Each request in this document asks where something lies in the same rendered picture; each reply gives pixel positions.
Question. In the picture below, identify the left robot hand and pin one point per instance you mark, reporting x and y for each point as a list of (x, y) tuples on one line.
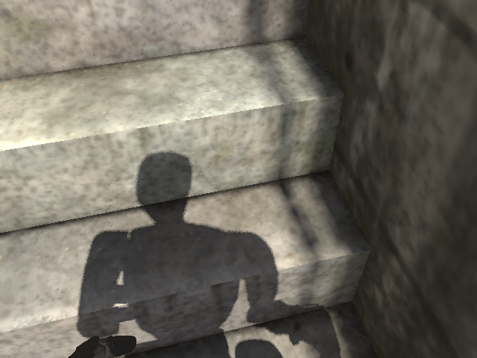
[(109, 347)]

